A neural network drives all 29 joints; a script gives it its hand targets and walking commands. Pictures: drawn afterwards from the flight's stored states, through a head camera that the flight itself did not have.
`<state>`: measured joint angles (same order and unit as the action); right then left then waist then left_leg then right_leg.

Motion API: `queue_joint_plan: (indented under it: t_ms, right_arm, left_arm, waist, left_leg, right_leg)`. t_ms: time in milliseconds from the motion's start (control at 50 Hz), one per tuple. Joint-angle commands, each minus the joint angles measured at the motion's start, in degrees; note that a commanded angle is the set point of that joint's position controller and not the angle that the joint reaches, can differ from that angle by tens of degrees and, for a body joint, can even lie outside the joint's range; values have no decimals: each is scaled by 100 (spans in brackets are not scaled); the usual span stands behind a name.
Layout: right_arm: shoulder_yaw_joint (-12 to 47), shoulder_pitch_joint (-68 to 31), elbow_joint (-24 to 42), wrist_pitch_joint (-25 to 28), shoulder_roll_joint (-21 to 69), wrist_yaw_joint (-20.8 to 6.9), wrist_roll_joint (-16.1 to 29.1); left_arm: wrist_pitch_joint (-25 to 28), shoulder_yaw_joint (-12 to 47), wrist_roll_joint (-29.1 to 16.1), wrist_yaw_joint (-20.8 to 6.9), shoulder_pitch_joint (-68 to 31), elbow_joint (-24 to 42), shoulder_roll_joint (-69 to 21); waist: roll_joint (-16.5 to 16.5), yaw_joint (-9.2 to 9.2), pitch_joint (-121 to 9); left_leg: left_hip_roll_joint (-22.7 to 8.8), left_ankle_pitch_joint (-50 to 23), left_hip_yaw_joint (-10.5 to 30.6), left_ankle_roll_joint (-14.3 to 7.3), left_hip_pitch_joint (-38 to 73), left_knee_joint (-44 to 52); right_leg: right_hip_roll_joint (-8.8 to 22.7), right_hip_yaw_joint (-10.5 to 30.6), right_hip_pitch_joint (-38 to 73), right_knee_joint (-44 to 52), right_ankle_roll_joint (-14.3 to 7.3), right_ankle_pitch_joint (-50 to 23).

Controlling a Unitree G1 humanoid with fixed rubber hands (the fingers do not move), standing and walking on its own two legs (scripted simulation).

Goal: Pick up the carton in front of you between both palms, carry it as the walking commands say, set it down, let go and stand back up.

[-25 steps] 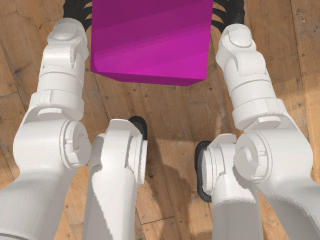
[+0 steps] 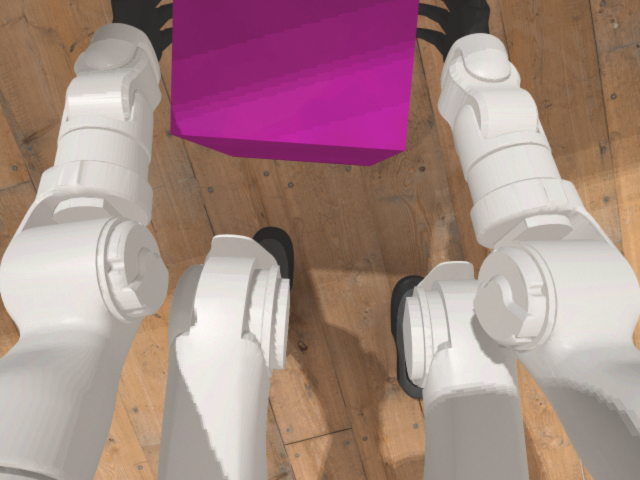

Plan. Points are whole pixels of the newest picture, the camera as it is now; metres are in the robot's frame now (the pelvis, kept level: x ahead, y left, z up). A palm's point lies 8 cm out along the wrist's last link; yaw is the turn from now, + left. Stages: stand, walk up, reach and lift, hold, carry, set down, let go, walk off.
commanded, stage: set down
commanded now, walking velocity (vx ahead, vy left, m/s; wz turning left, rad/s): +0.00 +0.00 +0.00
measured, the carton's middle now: (301, 68) +0.50 +0.13 -0.25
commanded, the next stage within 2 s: let go in 1.52 s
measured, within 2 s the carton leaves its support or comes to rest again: neither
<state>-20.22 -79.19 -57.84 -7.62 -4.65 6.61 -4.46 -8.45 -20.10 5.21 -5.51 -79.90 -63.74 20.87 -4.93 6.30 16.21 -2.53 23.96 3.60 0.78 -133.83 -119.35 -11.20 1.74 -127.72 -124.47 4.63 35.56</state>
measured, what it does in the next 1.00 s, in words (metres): rises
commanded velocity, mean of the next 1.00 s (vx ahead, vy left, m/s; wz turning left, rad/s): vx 0.00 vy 0.00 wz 0.00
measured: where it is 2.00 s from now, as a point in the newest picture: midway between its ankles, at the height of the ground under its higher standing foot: (341, 333)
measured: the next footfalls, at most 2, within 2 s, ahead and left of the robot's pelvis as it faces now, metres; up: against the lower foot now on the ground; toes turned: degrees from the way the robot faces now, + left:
none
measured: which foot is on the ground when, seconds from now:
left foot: down 0.00-1.00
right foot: down 0.00-1.00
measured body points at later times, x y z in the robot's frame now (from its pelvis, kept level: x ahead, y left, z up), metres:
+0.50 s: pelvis +0.00 +0.01 +0.00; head +0.37 +0.06 +0.24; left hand +0.49 +0.33 -0.20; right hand +0.55 -0.06 -0.20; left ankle +0.15 +0.14 -0.34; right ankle +0.10 -0.12 -0.34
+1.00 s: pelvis +0.02 +0.01 +0.10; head +0.34 +0.08 +0.40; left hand +0.50 +0.33 -0.03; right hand +0.56 -0.05 -0.02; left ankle +0.15 +0.14 -0.34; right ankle +0.10 -0.12 -0.34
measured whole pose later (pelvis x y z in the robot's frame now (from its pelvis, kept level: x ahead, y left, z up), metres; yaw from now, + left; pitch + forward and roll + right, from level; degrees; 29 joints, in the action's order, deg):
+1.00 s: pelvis +0.02 +0.01 +0.10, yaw +2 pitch +44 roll -5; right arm -13.2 -66.5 -47.4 -9.0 -7.9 10.1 2.1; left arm -6.4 -17.3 -2.0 -2.9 -66.5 -53.5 23.0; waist -2.7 4.2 2.4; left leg 0.4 23.5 4.1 0.4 -122.4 -102.2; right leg -6.6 1.2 -114.5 -105.8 3.9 35.4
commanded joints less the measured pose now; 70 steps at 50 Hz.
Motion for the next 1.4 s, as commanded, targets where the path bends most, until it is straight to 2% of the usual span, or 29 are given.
queue_joint_plan:
  t_ms: [0,100,140,180,220,260,300,380,440,520,620,720,780,840,920,1000,1140,1380]
  right_arm:
    - [1248,-2305,-40,20,3256,-953,42]
    - [1194,-2191,-44,70,2830,-870,0]
    - [1164,-2095,-22,110,2389,-758,25]
    - [1046,-1717,12,161,1329,-502,101]
    - [830,-1080,-19,318,-757,3,296]
    - [1029,-1185,21,419,-1113,222,673]
    - [1346,-1332,119,466,-1137,226,1027]
    - [1848,-1485,661,498,-1032,197,1498]
    - [1903,-1388,1091,445,-1101,257,1589]
    - [1697,-1092,1532,301,-1191,399,1417]
    - [1330,-698,2109,22,-1060,554,1145]
    - [828,-278,1650,-161,-882,514,773]
    - [658,-142,1409,-96,-833,428,639]
    - [601,-33,1327,-38,-809,379,605]
    - [664,112,1500,-20,-730,350,639]
    - [762,268,1954,-71,-661,352,650]
    - [790,622,2644,-234,-623,361,588]
    - [585,1435,2449,-102,-468,153,396]
  left_arm:
    - [-13,1010,-125,-959,-1954,-96,-3362]
    - [82,878,-100,-868,-1880,-170,-2935]
    - [179,734,-112,-754,-1789,-256,-2422]
    - [355,376,-151,-484,-1408,-503,-1161]
    - [677,-90,-215,88,-865,-640,943]
    - [939,30,-561,420,-1105,-619,1511]
    - [1109,181,-898,533,-1319,-467,1707]
    - [1230,554,-1431,454,-1395,-26,1762]
    - [1168,644,-1631,361,-1255,263,1835]
    - [970,579,-1641,318,-934,623,1854]
    - [554,446,-1335,326,-569,1438,1679]
    - [303,321,-967,304,-311,1401,1217]
    - [328,290,-835,296,-211,1391,1033]
    - [350,275,-768,292,-121,1419,970]
    - [328,222,-716,273,80,1534,967]
    - [248,133,-691,225,317,1832,1019]
    - [89,69,-723,104,632,2397,1043]
    - [176,17,-494,-20,1174,2293,695]
  waist:
    - [-200,288,-4382]
    - [-198,286,-4377]
    - [-181,306,-4472]
    - [-143,330,-4551]
    - [25,368,-4669]
    - [101,390,-4983]
    - [87,407,-5255]
    - [102,463,-5888]
    - [177,444,-6482]
    - [302,333,-7268]
    - [602,222,-8123]
    - [838,28,-6826]
    - [889,-52,-6526]
    - [912,-50,-6626]
    - [860,31,-7021]
    - [733,92,-7557]
    - [643,23,-8074]
    - [842,-144,-7493]
  left_leg:
    - [446,-419,-337,-286,3078,710]
    - [405,-377,-367,-246,3160,680]
    - [361,-405,-414,-206,3267,657]
    - [275,-433,-477,-154,3375,624]
    - [158,-447,-504,-67,3586,646]
    - [78,-772,-414,-42,3786,617]
    - [17,-1278,-333,-77,4013,529]
    - [-29,-2006,-264,-105,4557,392]
    - [-6,-2260,-313,-74,5111,368]
    - [55,-2236,-405,-46,5850,493]
    - [264,-1789,-642,14,6565,949]
    - [324,-980,-640,49,5844,1580]
    - [320,-1019,-582,67,5683,1818]
    - [334,-1150,-575,91,5814,2047]
    - [378,-1309,-620,99,6140,2378]
    - [444,-1592,-672,82,6589,2713]
    - [529,-2047,-693,55,7455,3351]
    - [528,-2652,-498,67,8655,4640]
  right_leg:
    - [-82,-563,811,1270,-319,-268]
    - [-41,-556,1021,1241,-278,-262]
    - [1,-566,1185,1235,-230,-273]
    - [111,-599,1395,1229,-127,-254]
    - [267,-573,1586,1204,-20,-317]
    - [336,-508,1711,1142,18,-622]
    - [393,-476,1756,1077,30,-901]
    - [492,-489,1960,999,46,-1304]
    - [505,-584,2208,984,57,-1385]
    - [436,-756,2391,1113,50,-1138]
    - [273,-902,2663,1564,-31,-776]
    - [271,-874,2088,2091,-104,-257]
    - [279,-861,1895,2338,-117,-322]
    - [275,-865,1913,2592,-112,-422]
    - [260,-873,2184,2936,-86,-551]
    - [237,-872,2652,3302,-42,-749]
    - [226,-859,3400,4003,1,-1048]
    - [347,-715,3840,5383,23,-1473]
